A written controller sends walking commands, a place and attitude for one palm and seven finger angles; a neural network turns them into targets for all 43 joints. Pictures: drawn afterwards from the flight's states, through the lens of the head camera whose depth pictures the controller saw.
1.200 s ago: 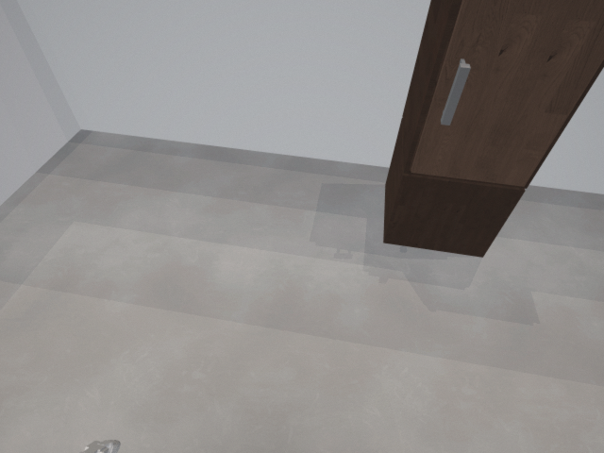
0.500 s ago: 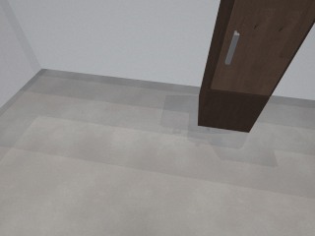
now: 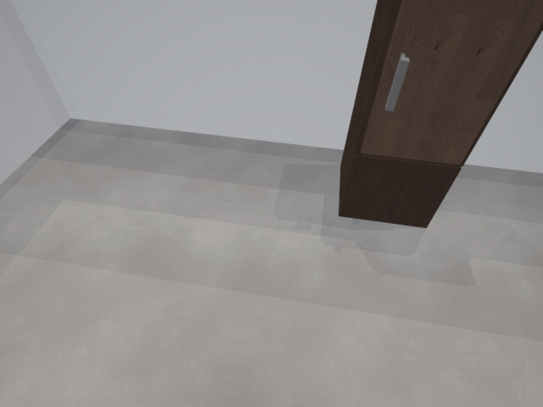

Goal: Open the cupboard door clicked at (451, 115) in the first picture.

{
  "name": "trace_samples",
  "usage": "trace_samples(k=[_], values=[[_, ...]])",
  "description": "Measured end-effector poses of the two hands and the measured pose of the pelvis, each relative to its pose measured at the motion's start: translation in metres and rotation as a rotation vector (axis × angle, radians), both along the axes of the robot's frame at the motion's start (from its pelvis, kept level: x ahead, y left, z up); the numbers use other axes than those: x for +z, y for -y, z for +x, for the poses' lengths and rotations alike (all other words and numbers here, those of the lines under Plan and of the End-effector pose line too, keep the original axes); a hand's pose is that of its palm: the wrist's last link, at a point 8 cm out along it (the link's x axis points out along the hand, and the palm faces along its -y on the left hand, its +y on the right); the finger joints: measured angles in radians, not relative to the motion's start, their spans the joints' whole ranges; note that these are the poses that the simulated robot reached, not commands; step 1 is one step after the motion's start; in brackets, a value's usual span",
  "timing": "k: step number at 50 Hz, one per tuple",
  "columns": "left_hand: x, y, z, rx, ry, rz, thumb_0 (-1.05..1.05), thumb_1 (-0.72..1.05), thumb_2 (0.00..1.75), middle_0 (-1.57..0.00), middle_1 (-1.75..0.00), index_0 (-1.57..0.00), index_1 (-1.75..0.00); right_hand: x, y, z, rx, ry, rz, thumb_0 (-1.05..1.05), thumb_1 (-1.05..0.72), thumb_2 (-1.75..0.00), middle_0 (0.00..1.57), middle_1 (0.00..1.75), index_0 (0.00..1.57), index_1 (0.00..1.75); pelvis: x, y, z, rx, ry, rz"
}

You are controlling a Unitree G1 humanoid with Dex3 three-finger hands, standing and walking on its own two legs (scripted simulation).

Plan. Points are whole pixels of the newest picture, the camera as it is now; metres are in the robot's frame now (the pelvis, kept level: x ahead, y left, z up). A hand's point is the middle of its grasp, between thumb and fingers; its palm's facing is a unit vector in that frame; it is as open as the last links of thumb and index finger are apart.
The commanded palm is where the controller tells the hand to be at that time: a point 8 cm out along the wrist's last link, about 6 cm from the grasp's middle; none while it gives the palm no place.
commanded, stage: look at it before walking up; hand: left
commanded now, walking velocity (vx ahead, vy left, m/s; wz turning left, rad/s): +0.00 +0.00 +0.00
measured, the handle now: (396, 82) +1.08 -0.34 -0.03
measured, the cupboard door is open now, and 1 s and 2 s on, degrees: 0 0 0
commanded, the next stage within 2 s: walk to a spot facing it in 0.24 s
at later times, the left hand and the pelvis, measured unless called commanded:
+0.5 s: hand out of the picture +0.08 +0.25 -0.16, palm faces -0.04 -0.94 -0.34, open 7.4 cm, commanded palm none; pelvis +0.01 +0.00 +0.00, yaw -3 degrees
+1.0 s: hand out of the picture +0.06 +0.17 -0.17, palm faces -0.22 -0.95 -0.24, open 7.4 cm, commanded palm none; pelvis -0.02 -0.01 -0.01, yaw -17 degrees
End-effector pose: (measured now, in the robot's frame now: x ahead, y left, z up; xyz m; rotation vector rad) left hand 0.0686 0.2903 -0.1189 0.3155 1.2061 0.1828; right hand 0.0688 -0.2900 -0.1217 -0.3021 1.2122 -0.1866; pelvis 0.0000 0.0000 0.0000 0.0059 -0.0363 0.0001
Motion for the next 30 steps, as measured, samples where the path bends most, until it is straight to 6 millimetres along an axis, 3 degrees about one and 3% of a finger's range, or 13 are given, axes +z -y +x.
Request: trace_samples(k=[22, 30], values=[[-0.001, -0.006, 0.005, 0.006, -0.024, 0.010, 0.01, 0.90, 0.90, -0.20, -0.30, -0.21, -0.30, 0.001, -0.003, 0.017, -0.001, 0.014, -0.006, 0.01, -0.90, -0.89, 0.20, 0.30, 0.21, 0.30, 0.000, -0.003, 0.008, -0.018, -0.008, 0.001], [-0.017, 0.019, 0.006, -0.046, -0.067, -0.025, 0.01, 0.90, 0.90, -0.20, -0.30, -0.20, -0.30, -0.015, -0.020, 0.002, -0.091, 0.056, 0.047, 0.00, -0.90, -0.89, 0.20, 0.30, 0.21, 0.30, -0.011, 0.000, 0.001, -0.100, -0.019, 0.020]])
